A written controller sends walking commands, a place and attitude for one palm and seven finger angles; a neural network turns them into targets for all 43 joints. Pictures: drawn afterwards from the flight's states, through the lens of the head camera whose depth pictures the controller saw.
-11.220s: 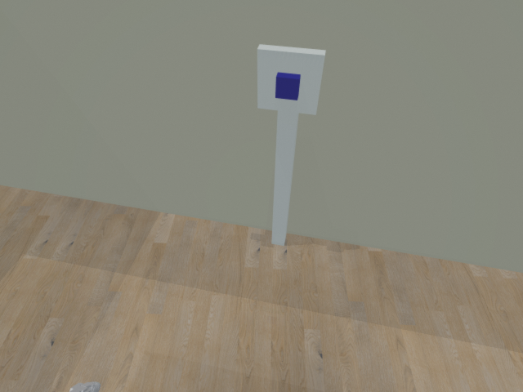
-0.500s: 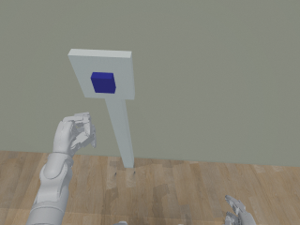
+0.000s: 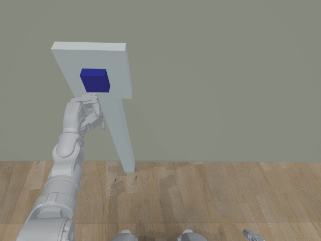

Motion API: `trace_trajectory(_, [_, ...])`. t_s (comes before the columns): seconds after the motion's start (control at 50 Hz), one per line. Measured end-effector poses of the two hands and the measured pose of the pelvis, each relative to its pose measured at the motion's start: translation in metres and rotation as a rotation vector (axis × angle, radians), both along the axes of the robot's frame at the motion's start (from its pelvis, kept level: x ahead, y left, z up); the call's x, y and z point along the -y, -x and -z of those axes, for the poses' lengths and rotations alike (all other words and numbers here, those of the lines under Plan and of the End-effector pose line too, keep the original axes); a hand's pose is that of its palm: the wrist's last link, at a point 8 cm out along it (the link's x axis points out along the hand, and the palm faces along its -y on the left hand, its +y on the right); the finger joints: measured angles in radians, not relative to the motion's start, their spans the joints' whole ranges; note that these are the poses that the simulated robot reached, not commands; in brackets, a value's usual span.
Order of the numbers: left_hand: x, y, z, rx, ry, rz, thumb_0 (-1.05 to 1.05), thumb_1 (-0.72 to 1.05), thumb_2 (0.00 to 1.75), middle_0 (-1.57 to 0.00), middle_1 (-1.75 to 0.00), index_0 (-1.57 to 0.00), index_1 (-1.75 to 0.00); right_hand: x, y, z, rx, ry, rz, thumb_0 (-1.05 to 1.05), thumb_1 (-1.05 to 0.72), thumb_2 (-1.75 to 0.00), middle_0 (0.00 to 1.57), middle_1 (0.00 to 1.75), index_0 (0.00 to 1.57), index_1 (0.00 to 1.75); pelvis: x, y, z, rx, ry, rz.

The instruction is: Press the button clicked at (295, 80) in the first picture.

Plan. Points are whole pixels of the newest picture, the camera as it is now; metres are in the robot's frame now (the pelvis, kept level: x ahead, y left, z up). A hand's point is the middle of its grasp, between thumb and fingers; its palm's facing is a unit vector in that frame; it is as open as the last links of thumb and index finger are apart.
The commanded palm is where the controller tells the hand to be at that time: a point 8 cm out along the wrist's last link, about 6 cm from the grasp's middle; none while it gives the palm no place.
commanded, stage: aim a knuckle at the button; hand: left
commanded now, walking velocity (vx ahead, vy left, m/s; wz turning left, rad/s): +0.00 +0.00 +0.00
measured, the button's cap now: (96, 79) +0.50 +0.17 +0.10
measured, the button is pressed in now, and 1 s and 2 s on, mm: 0 0 13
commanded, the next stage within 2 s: press the button with the knuckle in 0.62 s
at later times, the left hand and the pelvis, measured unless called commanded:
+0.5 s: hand (99, 121) +0.39 +0.15 +0.06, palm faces -0.01 -1.00 -0.02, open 3.1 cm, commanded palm +0.37 +0.20 +0.07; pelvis +0.00 +0.00 +0.00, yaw +0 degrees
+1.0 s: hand (101, 114) +0.41 +0.15 +0.07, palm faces +0.00 -1.00 -0.02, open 3.1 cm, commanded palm +0.39 +0.21 +0.07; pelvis +0.00 +0.00 +0.00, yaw +0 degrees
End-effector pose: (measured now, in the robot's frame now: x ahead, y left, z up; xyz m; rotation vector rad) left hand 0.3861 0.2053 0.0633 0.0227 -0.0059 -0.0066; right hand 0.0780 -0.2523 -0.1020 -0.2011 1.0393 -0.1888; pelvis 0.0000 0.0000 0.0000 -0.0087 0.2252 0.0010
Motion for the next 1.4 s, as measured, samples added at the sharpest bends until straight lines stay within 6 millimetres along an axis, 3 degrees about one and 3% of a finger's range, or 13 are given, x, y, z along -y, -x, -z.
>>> trace_trajectory(0.2, [-0.001,0.005,0.004,-0.020,0.001,-0.002,0.01,0.91,0.90,-1.30,-1.50,-1.30,-1.49,-0.001,0.012,0.002,-0.039,-0.019,0.021,0.01,-0.91,-0.90,0.20,0.30,0.20,0.30,0.000,-0.002,-0.002,-0.002,-0.001,0.007])
trace_trajectory(0.54, [0.001,0.017,-0.001,0.009,0.008,0.002,0.01,0.90,0.90,-1.30,-1.50,-1.30,-1.50,-0.007,-0.021,-0.006,0.053,-0.018,-0.023,0.01,-0.91,-0.90,0.20,0.30,0.20,0.30,-0.003,-0.001,-0.002,0.010,0.002,-0.002])
trace_trajectory(0.68, [0.003,0.014,0.001,0.010,0.001,-0.003,0.01,0.90,0.90,-1.30,-1.50,-1.30,-1.50,-0.009,-0.024,-0.005,0.057,-0.017,-0.036,0.01,-0.91,-0.90,0.20,0.30,0.20,0.30,-0.003,0.002,-0.001,0.012,0.003,-0.006])
trace_trajectory(0.86, [0.002,0.008,-0.003,0.008,-0.001,-0.001,0.01,0.90,0.90,-1.30,-1.50,-1.30,-1.50,-0.009,-0.012,-0.001,0.021,-0.021,-0.023,0.01,-0.91,-0.90,0.20,0.30,0.20,0.30,-0.002,0.001,-0.001,0.010,0.003,-0.006])
trace_trajectory(1.16, [-0.003,-0.017,-0.003,-0.005,0.001,-0.009,0.01,0.90,0.90,-1.30,-1.50,-1.30,-1.50,0.000,0.017,0.003,-0.061,0.002,0.019,0.01,-0.91,-0.90,0.20,0.30,0.20,0.30,-0.001,0.003,0.001,-0.012,0.005,-0.003])
trace_trajectory(1.4, [0.004,-0.037,-0.003,0.000,0.004,-0.007,-0.01,0.90,0.92,-1.30,-1.50,-1.30,-1.50,0.000,0.034,0.010,-0.119,0.002,0.034,0.01,-0.91,-0.90,0.20,0.30,0.20,0.30,-0.003,0.004,0.006,-0.038,0.005,-0.001])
